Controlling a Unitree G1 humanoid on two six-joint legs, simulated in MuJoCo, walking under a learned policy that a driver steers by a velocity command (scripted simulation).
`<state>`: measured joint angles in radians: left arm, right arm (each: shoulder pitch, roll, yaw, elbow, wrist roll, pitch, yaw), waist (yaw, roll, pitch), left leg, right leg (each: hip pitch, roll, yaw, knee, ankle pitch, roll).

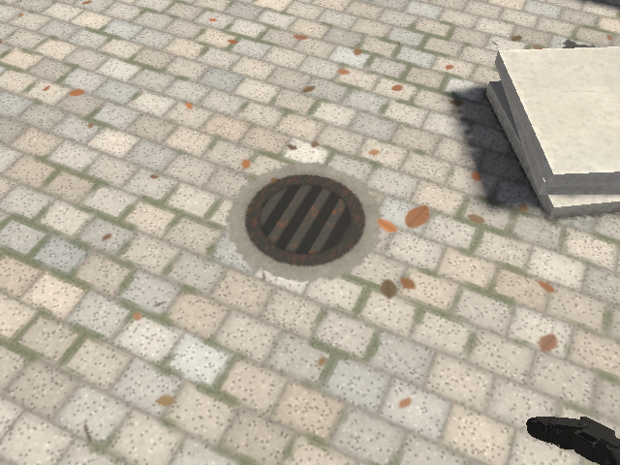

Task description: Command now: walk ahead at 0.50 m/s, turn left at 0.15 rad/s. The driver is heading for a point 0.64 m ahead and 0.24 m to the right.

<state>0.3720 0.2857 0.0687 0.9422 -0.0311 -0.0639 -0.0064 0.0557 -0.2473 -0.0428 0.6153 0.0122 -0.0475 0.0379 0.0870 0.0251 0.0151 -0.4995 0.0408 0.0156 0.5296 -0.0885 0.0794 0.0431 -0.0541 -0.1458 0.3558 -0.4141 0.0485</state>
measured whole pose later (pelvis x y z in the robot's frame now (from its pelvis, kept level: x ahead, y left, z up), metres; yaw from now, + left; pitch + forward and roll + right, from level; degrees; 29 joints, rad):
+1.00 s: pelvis +0.55 -0.09 +0.00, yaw -28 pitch +2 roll -1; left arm 0.33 0.28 0.08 0.77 -0.01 -0.02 0.02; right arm 0.03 -0.27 -0.05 0.70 -0.02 -0.12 0.02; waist 0.08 0.03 0.02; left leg -0.51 0.00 -0.05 0.45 0.11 -0.01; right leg -0.10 0.12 0.18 0.49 -0.41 -0.06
